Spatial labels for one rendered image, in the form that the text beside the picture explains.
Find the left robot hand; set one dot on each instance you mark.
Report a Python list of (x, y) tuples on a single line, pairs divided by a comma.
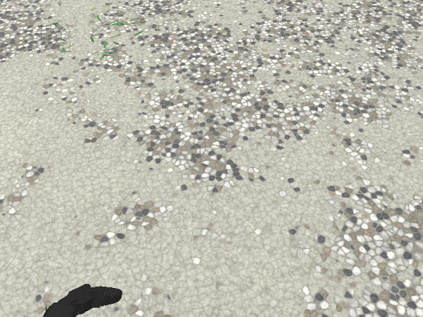
[(82, 299)]

